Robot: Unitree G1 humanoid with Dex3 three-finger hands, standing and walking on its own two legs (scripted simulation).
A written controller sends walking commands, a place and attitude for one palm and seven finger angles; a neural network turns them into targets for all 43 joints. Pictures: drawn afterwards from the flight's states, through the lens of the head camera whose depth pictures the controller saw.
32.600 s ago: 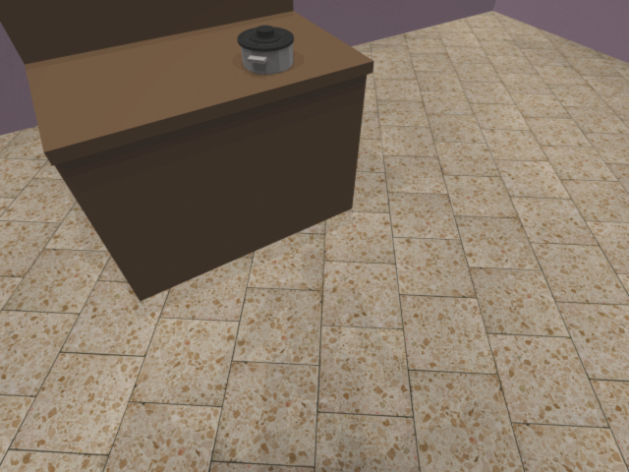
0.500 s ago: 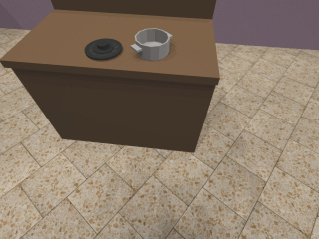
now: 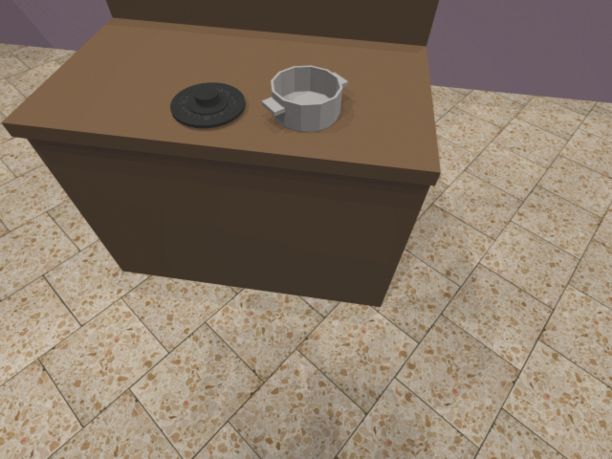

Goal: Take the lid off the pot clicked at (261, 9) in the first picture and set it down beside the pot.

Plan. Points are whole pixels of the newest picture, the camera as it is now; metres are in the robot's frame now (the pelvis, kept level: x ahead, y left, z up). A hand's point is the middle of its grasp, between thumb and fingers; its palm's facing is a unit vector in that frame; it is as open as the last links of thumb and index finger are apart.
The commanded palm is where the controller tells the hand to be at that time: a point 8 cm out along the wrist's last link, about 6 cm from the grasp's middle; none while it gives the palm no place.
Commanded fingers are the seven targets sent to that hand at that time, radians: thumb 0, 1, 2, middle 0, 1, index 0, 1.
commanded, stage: stop stepping back and stand still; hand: left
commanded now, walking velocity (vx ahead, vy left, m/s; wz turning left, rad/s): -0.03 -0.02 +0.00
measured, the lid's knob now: (206, 96) +0.85 +0.29 -0.03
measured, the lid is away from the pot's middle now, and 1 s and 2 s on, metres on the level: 0.23 0.23 0.23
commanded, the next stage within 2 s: let the arm hang, fingers relaxed in 1.16 s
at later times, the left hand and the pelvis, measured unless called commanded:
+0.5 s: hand out of the picture +0.02 +0.16 -0.17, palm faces +0.04 -0.98 -0.21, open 7.2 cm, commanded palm none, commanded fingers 0.00 0.90 0.90 -0.20 -0.30 -0.20 -0.30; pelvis +0.00 -0.02 +0.00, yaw +0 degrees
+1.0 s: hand out of the picture +0.01 +0.15 -0.18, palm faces +0.07 -0.98 -0.16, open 7.4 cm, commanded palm none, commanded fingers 0.00 0.90 0.90 -0.20 -0.30 -0.20 -0.30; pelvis +0.02 -0.01 +0.00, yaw +0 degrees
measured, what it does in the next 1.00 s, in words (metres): stands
